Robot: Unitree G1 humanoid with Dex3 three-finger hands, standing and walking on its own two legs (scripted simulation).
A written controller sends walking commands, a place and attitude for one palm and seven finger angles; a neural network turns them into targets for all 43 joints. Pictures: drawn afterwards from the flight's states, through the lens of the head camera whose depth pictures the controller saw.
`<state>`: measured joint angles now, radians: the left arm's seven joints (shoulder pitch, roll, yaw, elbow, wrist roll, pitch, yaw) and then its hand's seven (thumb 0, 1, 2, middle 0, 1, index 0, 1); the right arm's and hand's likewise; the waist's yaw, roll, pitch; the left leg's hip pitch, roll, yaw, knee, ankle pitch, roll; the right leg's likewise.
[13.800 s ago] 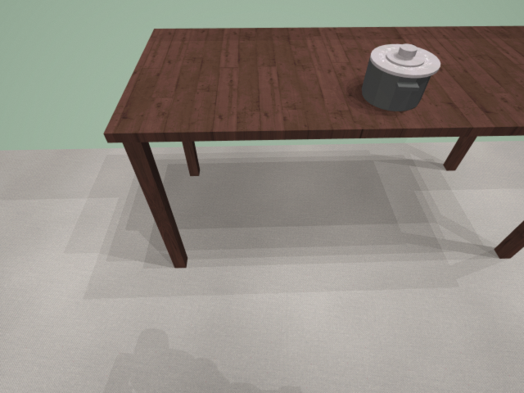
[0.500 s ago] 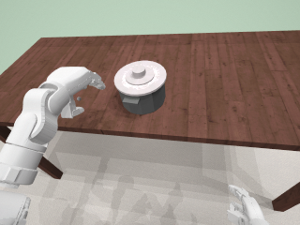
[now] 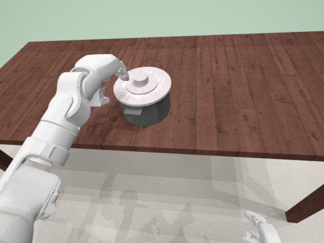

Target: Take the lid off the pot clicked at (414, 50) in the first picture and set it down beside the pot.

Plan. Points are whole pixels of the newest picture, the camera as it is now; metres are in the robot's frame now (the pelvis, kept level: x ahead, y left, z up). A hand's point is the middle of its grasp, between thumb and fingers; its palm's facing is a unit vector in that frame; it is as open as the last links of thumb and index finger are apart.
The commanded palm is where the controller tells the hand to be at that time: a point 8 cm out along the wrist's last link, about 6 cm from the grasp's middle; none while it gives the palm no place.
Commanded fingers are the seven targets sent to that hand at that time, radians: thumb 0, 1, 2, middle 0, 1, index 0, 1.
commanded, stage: move the open hand above the knob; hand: left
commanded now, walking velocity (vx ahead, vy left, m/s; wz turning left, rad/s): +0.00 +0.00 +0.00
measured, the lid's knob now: (140, 78) +0.55 +0.07 +0.11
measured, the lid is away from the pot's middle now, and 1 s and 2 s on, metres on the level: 0.01 0.01 0.01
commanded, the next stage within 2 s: lower the open fingers around the knob in 1.26 s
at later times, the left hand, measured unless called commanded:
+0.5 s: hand (128, 69) +0.49 +0.09 +0.18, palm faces -0.27 +0.01 -0.96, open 10.2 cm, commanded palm +0.50 +0.09 +0.24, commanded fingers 0.00 -0.33 1.47 -0.83 -0.08 -0.83 -0.08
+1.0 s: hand (130, 66) +0.51 +0.08 +0.18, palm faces -0.27 +0.00 -0.96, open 10.2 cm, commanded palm +0.50 +0.09 +0.24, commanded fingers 0.00 -0.33 1.47 -0.83 -0.08 -0.83 -0.08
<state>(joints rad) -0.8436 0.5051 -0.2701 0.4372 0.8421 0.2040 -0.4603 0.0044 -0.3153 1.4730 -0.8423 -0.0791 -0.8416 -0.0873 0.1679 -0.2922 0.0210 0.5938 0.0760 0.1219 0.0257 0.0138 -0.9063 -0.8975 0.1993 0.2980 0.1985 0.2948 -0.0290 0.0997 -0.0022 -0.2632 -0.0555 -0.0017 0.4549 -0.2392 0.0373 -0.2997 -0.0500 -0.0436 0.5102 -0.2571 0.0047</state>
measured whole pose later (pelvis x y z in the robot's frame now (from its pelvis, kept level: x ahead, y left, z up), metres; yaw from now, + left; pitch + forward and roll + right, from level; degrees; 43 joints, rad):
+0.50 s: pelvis +0.01 +0.01 +0.00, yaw -1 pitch +6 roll +1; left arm -1.15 0.38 -0.32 0.84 0.88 0.23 -0.40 0.00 -0.31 1.47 -0.84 -0.08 -0.84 -0.09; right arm 0.25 -0.29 0.00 0.67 0.06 0.11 0.01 0.01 -0.91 -0.90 0.20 0.30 0.20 0.29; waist -0.09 0.08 -0.03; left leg -0.31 -0.06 0.01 0.44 -0.24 0.04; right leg -0.35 -0.05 -0.03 0.49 -0.25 0.01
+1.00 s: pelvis +0.02 +0.01 +0.00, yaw -2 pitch +8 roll +1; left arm -1.19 0.37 -0.30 0.92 0.90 0.24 -0.37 0.00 -0.31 1.47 -0.84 -0.08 -0.84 -0.09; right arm 0.27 -0.28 0.00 0.68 0.05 0.10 0.01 0.01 -0.91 -0.90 0.20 0.30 0.20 0.29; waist -0.09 0.08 -0.06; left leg -0.32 -0.05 0.03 0.43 -0.24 0.05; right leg -0.37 -0.04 -0.01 0.48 -0.25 0.01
